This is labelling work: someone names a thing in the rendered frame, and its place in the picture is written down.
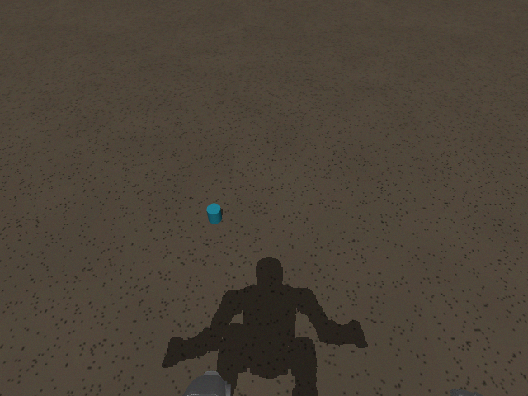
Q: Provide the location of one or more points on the tin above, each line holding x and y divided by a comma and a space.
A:
214, 213

